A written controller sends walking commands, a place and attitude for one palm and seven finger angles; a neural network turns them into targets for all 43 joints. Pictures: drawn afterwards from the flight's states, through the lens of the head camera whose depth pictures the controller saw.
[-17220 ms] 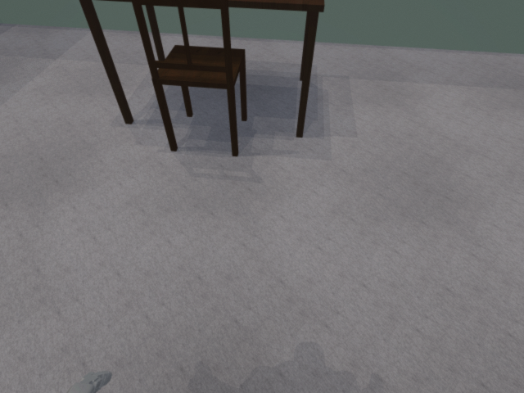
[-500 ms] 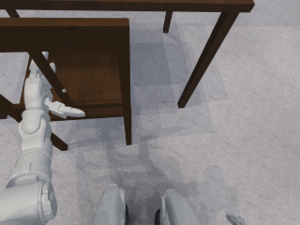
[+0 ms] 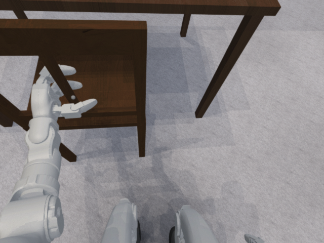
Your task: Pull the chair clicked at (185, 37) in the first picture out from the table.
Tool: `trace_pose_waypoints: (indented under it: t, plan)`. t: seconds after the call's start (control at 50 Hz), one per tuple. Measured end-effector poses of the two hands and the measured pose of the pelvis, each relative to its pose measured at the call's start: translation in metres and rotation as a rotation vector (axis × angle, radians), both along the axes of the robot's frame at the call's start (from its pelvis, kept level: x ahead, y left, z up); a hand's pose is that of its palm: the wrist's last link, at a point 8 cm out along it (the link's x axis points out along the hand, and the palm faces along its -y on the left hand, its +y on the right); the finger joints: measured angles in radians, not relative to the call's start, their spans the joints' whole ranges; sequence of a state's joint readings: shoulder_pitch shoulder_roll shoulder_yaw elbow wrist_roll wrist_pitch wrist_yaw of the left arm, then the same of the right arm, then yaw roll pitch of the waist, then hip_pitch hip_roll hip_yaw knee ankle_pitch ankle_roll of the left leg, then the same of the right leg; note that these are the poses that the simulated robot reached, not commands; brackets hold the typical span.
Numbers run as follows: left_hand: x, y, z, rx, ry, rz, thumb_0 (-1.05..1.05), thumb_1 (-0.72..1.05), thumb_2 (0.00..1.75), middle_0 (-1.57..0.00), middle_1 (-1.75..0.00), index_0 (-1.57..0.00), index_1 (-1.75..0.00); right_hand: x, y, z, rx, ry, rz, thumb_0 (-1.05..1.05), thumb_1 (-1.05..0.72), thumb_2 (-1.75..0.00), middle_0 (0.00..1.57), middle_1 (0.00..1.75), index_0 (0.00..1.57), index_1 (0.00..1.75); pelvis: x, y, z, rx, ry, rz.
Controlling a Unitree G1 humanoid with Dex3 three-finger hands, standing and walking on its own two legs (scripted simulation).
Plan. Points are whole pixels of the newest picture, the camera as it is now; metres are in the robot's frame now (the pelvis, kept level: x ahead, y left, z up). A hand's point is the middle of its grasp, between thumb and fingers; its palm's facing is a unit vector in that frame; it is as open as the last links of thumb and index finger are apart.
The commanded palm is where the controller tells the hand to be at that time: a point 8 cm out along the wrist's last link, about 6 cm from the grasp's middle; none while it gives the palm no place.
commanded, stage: hook a spindle and tug to test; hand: left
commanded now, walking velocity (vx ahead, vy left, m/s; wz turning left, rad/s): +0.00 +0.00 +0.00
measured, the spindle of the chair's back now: (65, 87) +0.48 +0.24 +0.01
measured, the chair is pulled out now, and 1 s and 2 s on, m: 0.00 0.03 0.18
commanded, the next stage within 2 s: step backward, pulling the chair out in 0.86 s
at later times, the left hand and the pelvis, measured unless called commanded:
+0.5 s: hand (74, 97) +0.45 +0.21 +0.02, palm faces +0.10 -0.99 -0.01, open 5.1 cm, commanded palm +0.41 +0.24 +0.02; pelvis +0.01 +0.01 +0.01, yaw +0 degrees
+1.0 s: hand (78, 108) +0.42 +0.20 +0.02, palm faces +0.10 -0.99 -0.03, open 5.2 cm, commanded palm +0.39 +0.24 +0.03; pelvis +0.02 +0.00 +0.01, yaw +0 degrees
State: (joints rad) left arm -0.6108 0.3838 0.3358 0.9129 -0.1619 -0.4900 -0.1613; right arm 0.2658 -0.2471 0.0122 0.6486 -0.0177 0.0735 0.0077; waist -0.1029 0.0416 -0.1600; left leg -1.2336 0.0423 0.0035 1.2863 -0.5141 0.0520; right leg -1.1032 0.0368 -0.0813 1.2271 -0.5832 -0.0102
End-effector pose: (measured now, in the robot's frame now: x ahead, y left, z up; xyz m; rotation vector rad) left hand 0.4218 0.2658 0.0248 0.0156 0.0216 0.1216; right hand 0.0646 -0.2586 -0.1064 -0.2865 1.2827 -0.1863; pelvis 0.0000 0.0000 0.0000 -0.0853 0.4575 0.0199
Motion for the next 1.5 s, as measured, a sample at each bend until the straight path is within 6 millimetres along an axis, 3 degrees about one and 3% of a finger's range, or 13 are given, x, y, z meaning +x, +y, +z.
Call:
trace_pose_waypoints:
  t: [0.22, 0.34, 0.76, 0.98, 1.08, 1.16, 1.26, 1.36, 1.5]
  plan:
    - [0.004, 0.0, 0.0, -0.003, -0.002, -0.005, 0.01, 0.59, 0.77, -0.43, -1.39, -0.43, -1.43, 0.003, 0.003, 0.002, 0.001, 0.019, 0.0, 0.01, -0.91, -0.89, 0.2, 0.3, 0.2, 0.29, 0.006, 0.003, 0.002, -0.003, 0.005, 0.003]
    - [0.004, 0.0, 0.0, -0.009, 0.004, -0.006, 0.01, 0.78, 0.85, -0.42, -1.39, -0.43, -1.43, 0.009, 0.006, 0.005, 0.008, 0.01, -0.002, 0.01, -0.91, -0.89, 0.2, 0.3, 0.2, 0.29, 0.009, 0.004, 0.004, -0.004, 0.005, 0.002]
    - [-0.017, -0.012, 0.001, -0.012, 0.016, -0.032, 0.02, 0.8, 0.81, -0.38, -1.39, -0.4, -1.44, 0.043, 0.014, 0.013, 0.046, -0.073, 0.003, 0.01, -0.91, -0.89, 0.2, 0.3, 0.2, 0.29, 0.023, 0.008, 0.013, 0.005, -0.003, -0.011]
    - [-0.03, -0.017, 0.0, -0.006, 0.006, -0.032, 0.01, 0.79, 0.83, -0.4, -1.39, -0.4, -1.44, 0.056, 0.012, 0.011, 0.045, -0.121, 0.031, 0.01, -0.91, -0.89, 0.2, 0.3, 0.2, 0.29, 0.02, 0.004, 0.011, 0.012, -0.012, -0.007]
    - [-0.029, -0.02, 0.018, 0.096, 0.218, 0.026, 0.02, 0.78, 0.84, -0.39, -1.31, -0.4, -1.45, 0.053, 0.019, 0.037, 0.048, -0.113, -0.044, 0.01, -0.91, -0.89, 0.2, 0.3, 0.2, 0.29, 0.021, 0.004, 0.041, 0.03, -0.118, 0.008]
    - [-0.037, -0.028, 0.027, 0.055, 0.352, 0.075, 0.03, 0.78, 0.83, -0.33, -1.16, -0.42, -1.45, 0.051, 0.025, 0.066, 0.048, -0.124, -0.077, 0.01, -0.91, -0.89, 0.2, 0.3, 0.2, 0.29, 0.03, 0.007, 0.07, 0.038, -0.156, -0.007]
    - [-0.041, -0.037, 0.033, 0.085, 0.435, 0.038, 0.04, 0.77, 0.83, -0.34, -1.14, -0.46, -1.45, 0.042, 0.018, 0.089, 0.001, -0.1, -0.07, 0.01, -0.91, -0.89, 0.21, 0.3, 0.2, 0.3, 0.03, 0.008, 0.089, 0.038, -0.205, -0.004]
    - [-0.048, -0.044, 0.034, 0.094, 0.462, 0.016, 0.04, 0.78, 0.82, -0.33, -1.15, -0.48, -1.45, 0.029, 0.005, 0.098, -0.036, -0.097, -0.081, 0.01, -0.91, -0.89, 0.21, 0.3, 0.2, 0.3, 0.02, 0.007, 0.096, 0.047, -0.252, -0.006]
    - [-0.073, -0.055, 0.035, 0.092, 0.475, 0.025, 0.04, 0.77, 0.82, -0.32, -1.15, -0.49, -1.45, 0.007, -0.003, 0.091, -0.009, -0.082, -0.095, 0.01, -0.91, -0.89, 0.2, 0.3, 0.2, 0.29, 0.001, 0.0, 0.102, 0.052, -0.295, -0.02]
